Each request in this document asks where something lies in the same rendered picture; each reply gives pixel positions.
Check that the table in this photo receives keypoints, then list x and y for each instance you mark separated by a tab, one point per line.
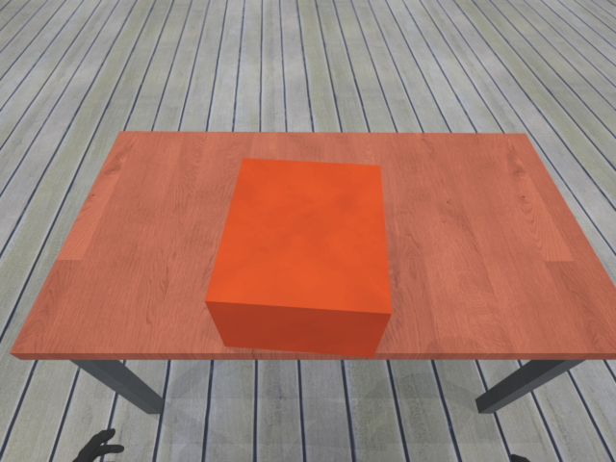
486	260

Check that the robot left hand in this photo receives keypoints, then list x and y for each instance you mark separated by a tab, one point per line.
93	449

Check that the carton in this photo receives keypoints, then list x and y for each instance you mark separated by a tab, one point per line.
302	262

